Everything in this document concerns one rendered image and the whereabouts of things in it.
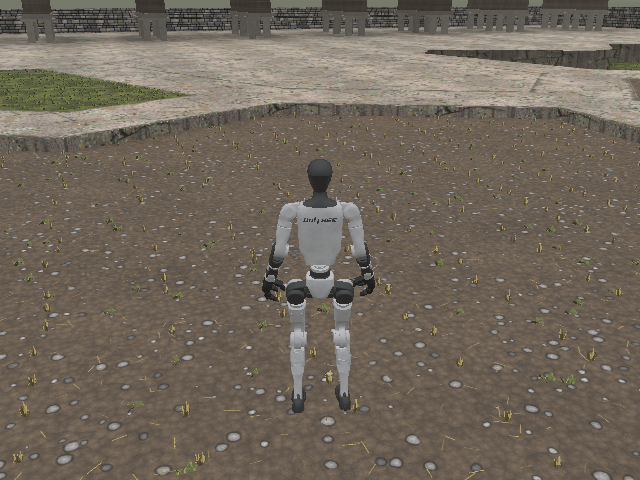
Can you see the left robot forearm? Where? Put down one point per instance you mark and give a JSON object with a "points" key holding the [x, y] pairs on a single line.
{"points": [[273, 266]]}

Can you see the right robot hand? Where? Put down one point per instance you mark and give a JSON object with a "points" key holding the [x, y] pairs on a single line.
{"points": [[360, 281]]}

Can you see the right robot thigh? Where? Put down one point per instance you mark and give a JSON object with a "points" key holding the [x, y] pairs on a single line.
{"points": [[342, 302]]}

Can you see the left robot hand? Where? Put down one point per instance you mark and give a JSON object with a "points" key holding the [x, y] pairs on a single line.
{"points": [[267, 286]]}

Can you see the right robot forearm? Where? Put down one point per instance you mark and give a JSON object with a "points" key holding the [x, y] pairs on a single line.
{"points": [[365, 266]]}

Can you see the right robot shin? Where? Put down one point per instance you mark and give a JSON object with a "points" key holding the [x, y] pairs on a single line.
{"points": [[343, 362]]}

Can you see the right robot upper arm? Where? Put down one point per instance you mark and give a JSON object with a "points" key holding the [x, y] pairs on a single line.
{"points": [[352, 213]]}

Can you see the left robot upper arm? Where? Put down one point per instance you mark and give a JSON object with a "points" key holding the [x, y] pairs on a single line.
{"points": [[287, 213]]}

